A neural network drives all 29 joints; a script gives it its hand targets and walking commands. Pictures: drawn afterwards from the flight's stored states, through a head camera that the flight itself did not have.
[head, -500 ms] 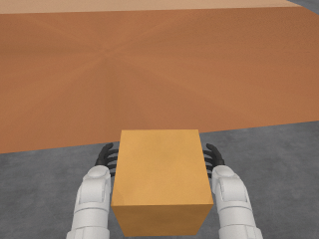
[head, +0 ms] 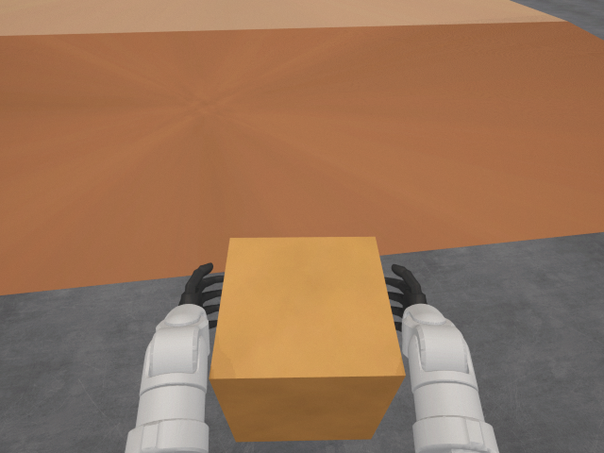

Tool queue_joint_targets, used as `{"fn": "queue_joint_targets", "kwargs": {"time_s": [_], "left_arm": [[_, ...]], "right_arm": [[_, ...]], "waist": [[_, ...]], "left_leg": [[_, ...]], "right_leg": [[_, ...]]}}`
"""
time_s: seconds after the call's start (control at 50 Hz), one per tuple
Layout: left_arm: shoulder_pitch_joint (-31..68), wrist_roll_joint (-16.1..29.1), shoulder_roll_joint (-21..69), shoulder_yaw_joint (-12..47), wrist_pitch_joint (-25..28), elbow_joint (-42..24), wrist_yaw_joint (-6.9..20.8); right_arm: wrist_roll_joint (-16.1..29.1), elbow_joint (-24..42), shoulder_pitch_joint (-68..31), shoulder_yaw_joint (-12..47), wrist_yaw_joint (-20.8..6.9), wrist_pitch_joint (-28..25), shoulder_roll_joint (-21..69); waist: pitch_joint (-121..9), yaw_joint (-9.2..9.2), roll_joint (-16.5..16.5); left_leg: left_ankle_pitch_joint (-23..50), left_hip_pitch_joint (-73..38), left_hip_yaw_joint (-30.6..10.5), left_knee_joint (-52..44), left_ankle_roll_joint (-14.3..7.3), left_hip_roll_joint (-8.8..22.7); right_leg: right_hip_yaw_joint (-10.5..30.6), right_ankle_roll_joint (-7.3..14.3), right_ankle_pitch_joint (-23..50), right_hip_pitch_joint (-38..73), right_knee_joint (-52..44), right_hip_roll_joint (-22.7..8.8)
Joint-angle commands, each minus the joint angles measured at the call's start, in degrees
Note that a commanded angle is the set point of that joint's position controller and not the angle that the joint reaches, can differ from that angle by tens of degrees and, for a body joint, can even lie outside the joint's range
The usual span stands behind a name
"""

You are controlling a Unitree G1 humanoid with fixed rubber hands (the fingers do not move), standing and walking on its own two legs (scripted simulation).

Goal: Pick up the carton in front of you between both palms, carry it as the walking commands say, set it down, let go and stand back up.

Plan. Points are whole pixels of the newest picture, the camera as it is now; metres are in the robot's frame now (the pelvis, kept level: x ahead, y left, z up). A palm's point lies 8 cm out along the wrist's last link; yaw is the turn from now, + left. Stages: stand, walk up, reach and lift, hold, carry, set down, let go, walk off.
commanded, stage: hold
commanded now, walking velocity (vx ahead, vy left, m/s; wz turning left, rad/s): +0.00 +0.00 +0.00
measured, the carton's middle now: (303, 342) +0.29 +0.00 -0.02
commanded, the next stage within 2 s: carry in 0.04 s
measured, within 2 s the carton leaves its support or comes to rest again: neither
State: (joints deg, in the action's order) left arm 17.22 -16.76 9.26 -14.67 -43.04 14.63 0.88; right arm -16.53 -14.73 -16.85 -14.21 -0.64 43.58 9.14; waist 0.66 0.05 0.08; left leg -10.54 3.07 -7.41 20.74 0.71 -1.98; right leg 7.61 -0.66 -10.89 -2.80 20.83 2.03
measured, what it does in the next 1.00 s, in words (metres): walks ahead: left foot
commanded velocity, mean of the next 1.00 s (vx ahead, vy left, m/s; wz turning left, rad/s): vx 0.50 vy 0.00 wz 0.00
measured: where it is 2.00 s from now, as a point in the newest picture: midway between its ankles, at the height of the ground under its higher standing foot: (290, 273)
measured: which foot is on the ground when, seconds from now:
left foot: down 0.00-0.40, up 0.42-0.60, down 0.62-1.00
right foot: down 0.00-0.64, up 0.66-1.00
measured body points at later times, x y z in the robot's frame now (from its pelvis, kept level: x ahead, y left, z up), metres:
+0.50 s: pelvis +0.13 +0.01 -0.01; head +0.10 +0.01 +0.44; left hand +0.40 +0.15 +0.08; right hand +0.40 -0.15 +0.08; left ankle +0.06 +0.11 -0.71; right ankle +0.07 -0.10 -0.75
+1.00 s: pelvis +0.43 +0.01 -0.02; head +0.41 +0.02 +0.43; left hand +0.67 +0.16 +0.06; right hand +0.66 -0.15 +0.06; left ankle +0.24 +0.11 -0.75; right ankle +0.57 -0.09 -0.73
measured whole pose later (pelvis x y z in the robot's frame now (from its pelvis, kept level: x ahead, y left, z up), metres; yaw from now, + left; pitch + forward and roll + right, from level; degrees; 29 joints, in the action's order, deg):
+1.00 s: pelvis +0.43 +0.01 -0.02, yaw -1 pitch +4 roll -2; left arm -6.3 -0.7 7.9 -2.4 -63.6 -31.0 -9.2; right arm 0.6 30.1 5.4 -1.9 9.8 64.9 7.8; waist -8.5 -2.3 -1.4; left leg -26.3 -5.0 10.0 18.0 1.1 3.4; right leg -12.8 1.6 -6.3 -31.5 30.7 -2.5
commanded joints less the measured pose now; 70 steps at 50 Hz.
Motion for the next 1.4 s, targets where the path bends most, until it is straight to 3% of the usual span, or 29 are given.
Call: {"fn": "queue_joint_targets", "kwargs": {"time_s": [0.0, 0.02, 0.08, 0.14, 0.2, 0.26, 0.28, 0.36, 0.38, 0.4, 0.42, 0.44, 0.48, 0.54, 0.58, 0.6, 0.62, 0.64, 0.66, 0.72, 0.82, 0.92, 1.0, 1.02, 1.04, 1.06, 1.12, 1.22, 1.38], "left_arm": [[27.78, 14.38, 52.32, 30.55, 1.12, 1.05, 13.56], [27.87, 14.89, 52.22, 31.03, 1.01, 1.07, 13.32], [28.43, 16.5, 52.19, 33.43, 0.71, -3.31, 12.43], [26.52, 18.7, 51.68, 37.06, -0.94, -8.46, 11.0], [25.63, 21.0, 51.28, 41.7, -4.31, -15.57, 9.41], [26.29, 23.67, 50.36, 44.98, -8.54, -22.21, 7.6], [26.28, 24.74, 49.74, 46.69, -9.92, -24.55, 7.01], [16.67, 26.58, 47.92, 47.7, -14.66, -30.47, 3.53], [13.19, 26.28, 47.21, 46.93, -15.9, -31.5, 2.32], [9.52, 25.03, 45.77, 45.26, -16.83, -32.17, 0.8], [7.3, 23.54, 44.61, 43.15, -17.81, -32.51, -0.78], [6.21, 22.88, 43.94, 42.0, -18.78, -34.91, -2.11], [5.52, 23.78, 44.94, 42.19, -20.22, -40.94, -4.18], [2.86, 25.94, 44.46, 43.66, -21.34, -48.18, -6.03], [2.05, 26.88, 40.76, 43.9, -21.85, -50.3, -7.43], [1.18, 27.17, 37.98, 43.64, -22.05, -51.26, -8.23], [1.87, 27.46, 34.99, 42.94, -22.52, -52.43, -9.0], [3.77, 28.36, 32.95, 42.85, -23.11, -53.32, -9.56], [3.81, 29.41, 32.06, 43.12, -23.13, -52.5, -9.92], [-0.07, 28.08, 33.89, 40.72, -22.55, -48.59, -10.59], [-6.45, 23.12, 35.34, 38.13, -20.78, -44.76, -11.69], [-7.0, 22.56, 34.96, 40.97, -20.6, -47.54, -10.18], [-8.03, 23.37, 34.2, 41.99, -20.67, -47.83, -9.41], [-8.68, 23.19, 33.68, 41.65, -20.74, -47.58, -9.36], [-7.17, 23.62, 33.48, 41.77, -20.73, -47.24, -9.09], [-7.28, 24.83, 35.26, 42.67, -20.82, -47.61, -8.6], [-3.12, 26.67, 40.82, 45.93, -19.63, -49.06, -6.68], [-5.02, 26.89, 39.4, 46.44, -18.24, -47.56, -4.88], [-8.08, 25.42, 31.89, 42.37, -19.67, -50.02, -7.61]], "right_arm": [[14.85, 0.75, -30.16, 30.63, -13.69, -1.99, 51.97], [15.18, 1.44, -30.62, 31.3, -13.48, -1.83, 51.46], [17.17, 5.18, -31.29, 33.56, -12.63, -1.49, 51.6], [19.64, 9.8, -29.92, 37.59, -11.63, 0.2, 51.78], [22.25, 16.8, -29.47, 41.82, -10.21, 3.28, 51.54], [22.88, 21.1, -25.54, 42.91, -8.13, 7.17, 49.54], [22.75, 22.78, -23.12, 43.13, -7.1, 8.41, 48.67], [23.76, 32.76, -16.59, 44.67, -2.8, 13.62, 46.32], [23.98, 34.12, -13.45, 44.73, -1.82, 15.02, 45.32], [24.64, 37.07, -13.41, 44.96, -1.06, 16.57, 44.14], [25.71, 39.32, -15.08, 45.45, -0.26, 18.02, 43.23], [27.13, 40.94, -15.57, 46.39, 0.51, 18.98, 42.81], [28.87, 43.83, -12.35, 46.09, 2.04, 20.01, 43.55], [27.88, 47.31, -4.2, 43.64, 4.83, 20.55, 43.85], [25.86, 47.89, -0.78, 40.72, 7.16, 20.75, 40.35], [24.84, 47.68, 1.49, 38.96, 8.41, 20.88, 38.05], [23.74, 47.35, 3.61, 37.31, 9.87, 20.93, 35.18], [22.46, 46.42, 3.36, 35.85, 11.3, 20.9, 33.32], [22.72, 48.22, 2.37, 35.41, 11.92, 21.13, 32.48], [25.37, 50.66, -1.41, 38.08, 11.92, 20.84, 33.6], [27.79, 50.74, -0.19, 41.8, 10.15, 20.14, 33.54], [27.88, 50.31, 2.96, 43.53, 7.74, 20.05, 33.36], [26.31, 50.43, 4.58, 42.99, 7.45, 20.34, 31.44], [25.84, 50.62, 3.89, 42.82, 7.56, 20.49, 30.51], [25.54, 51.97, 4.08, 43.28, 7.61, 20.64, 30.87], [26.02, 51.67, 3.03, 43.79, 7.43, 20.64, 31.85], [24.61, 48.58, 3.8, 43.1, 6.5, 19.34, 38.19], [21.15, 45.79, 7.78, 42.67, 7.03, 17.42, 40.13], [24.05, 52.15, 5.15, 43.63, 8.93, 19.17, 33.57]], "waist": [[-10.84, 0.01, -0.07], [-12.17, -0.16, 0.96], [-10.75, 0.05, 2.15], [-15.64, 0.43, 5.41], [-15.83, 0.17, 4.55], [-11.47, -1.21, -15.04], [-9.75, -1.49, -14.58], [-18.52, -0.36, -6.6], [-21.37, 0.08, -3.32], [-21.49, 1.26, 10.16], [-17.08, 1.84, 17.6], [-14.25, 2.1, 13.34], [-14.94, 1.9, 6.61], [-16.63, 1.19, 9.14], [-18.11, -0.1, 5.91], [-20.53, -0.53, 2.98], [-20.1, -1.73, -7.25], [-19.07, -2.08, -19.31], [-16.67, -1.85, -13.42], [-16.13, -1.31, -1.48], [-12.41, -1.04, -4.67], [-8.03, -1.16, -10.06], [-15.68, 0.9, -7.93], [-18.6, 2.23, -1.6], [-21.78, 1.82, 13.84], [-19.15, 1.61, 13.6], [-17.85, 0.83, 0.43], [-14.81, 0.49, 6.07], [-6.6, 1.02, 7.85]], "left_leg": [[3.2, -1.45, 4.04, -3.4, 0.21, -3.15], [-6.75, 5.82, 2.02, 1.18, -0.45, 6.12], [-29.02, 12.84, 2.55, 2.52, -0.91, 4.27], [-14.36, 13.33, 8.65, 10.57, -0.12, 2.47], [-18.39, 11.53, 8.97, 5.52, -0.53, 2.96], [-29.65, 0.84, -16.02, -9.67, -7.81, 18.87], [-22.14, 0.25, -18.67, -9.69, -10.71, 20.97], [-5.7, 8.97, 3.08, 3.3, -6.09, 12.38], [-9.13, 18.02, 7.86, 10.21, -4.04, 10.01], [-11.87, 29.72, 14.84, 23.58, -0.94, 5.38], [-18.88, 42.88, 16.0, 27.83, -0.22, 3.6], [-25.17, 46.93, 12.95, 29.1, -0.99, 5.2], [-23.83, 46.09, 12.52, 25.37, -1.4, 6.37], [-9.86, 29.92, 17.32, 12.34, -1.04, 3.01], [-0.25, 8.55, 22.01, 3.43, -1.21, 0.32], [-0.03, -4.63, 21.03, 4.48, -1.94, 1.74], [-11.35, -11.31, 2.89, -3.51, -4.85, 12.1], [-7.89, -17.1, -20.59, -7.62, -12.6, 24.43], [-1.38, -16.13, -22.47, -6.71, -15.83, 27.43], [7.31, -10.02, -10.41, -6.77, -12.67, 24.04], [12.69, -4.55, 5.52, -10.08, -8.31, 17.63], [22.74, -1.25, 13.41, -8.81, -6.12, 15.23], [32.29, 5.52, 21.41, 14.96, -2.49, 11.6], [20.05, 14.53, 20.74, 28.21, -1.18, 9.35], [-1.89, 29.85, 18.1, 46.11, 1.6, 2.1], [-15.33, 35.88, 10.7, 54.19, 0.15, 1.84], [-8.13, 34.22, 7.14, 50.92, -2.69, 9.51], [-1.75, 30.81, 11.99, 32.27, -1.18, 8.99], [8.55, 32.51, 18.54, 12.45, -0.58, 6.69]], "right_leg": [[-3.96, -0.14, 2.76, 0.37, -3.74, 3.12], [-1.05, 0.5, -6.74, -5.56, 0.2, -6.17], [1.64, 2.06, -32.45, -12.68, -2.8, -6.23], [3.27, 4.17, -24.54, -10.6, -2.41, -9.35], [1.17, 4.54, -28.62, -14.58, -0.27, -9.43], [-13.47, -0.61, -18.5, -33.63, 21.99, -2.11], [-12.78, -0.03, -18.61, -35.71, 19.78, -3.77], [-17.4, 0.35, -5.32, -8.34, 2.51, -1.61], [-12.42, 1.65, -5.05, 4.47, 0.44, -5.58], [5.17, 6.15, -10.57, 11.76, -4.67, -16.75], [16.64, 12.0, -1.54, 16.51, -4.97, -24.49], [17.3, 14.76, 7.18, 16.29, -4.66, -26.3], [10.63, 12.97, 9.83, 15.78, -3.97, -24.41], [-2.93, 7.68, 6.77, 5.83, -4.66, -18.65], [-12.22, 4.65, 2.15, -7.13, 1.94, -14.17], [-15.89, 2.99, 1.93, -15.22, 8.5, -11.98], [-20.4, 0.17, -3.6, -25.83, 23.32, -7.53], [-18.19, -1.12, -16.55, -39.67, 36.88, -2.0], [-11.31, 0.52, -20.32, -45.32, 45.14, -5.5], [-8.8, 1.91, -12.96, -44.99, 44.77, -10.42], [-14.78, 0.5, -1.98, -36.97, 23.97, -6.95], [-20.98, 1.89, 6.47, -26.75, 11.26, -3.64], [-24.9, 3.28, 1.19, -0.25, 7.82, 0.2], [-10.46, 5.07, -9.4, 8.05, 4.29, -8.83], [19.21, 13.8, -18.42, 16.35, -5.41, -24.34], [24.85, 15.48, -8.17, 14.36, -10.28, -26.44], [8.13, 10.64, 3.46, 3.37, -8.4, -22.69], [-5.34, 7.42, -4.49, -2.55, -14.26, -18.76], [-14.58, 7.25, 9.48, 2.79, -13.25, -15.73]]}}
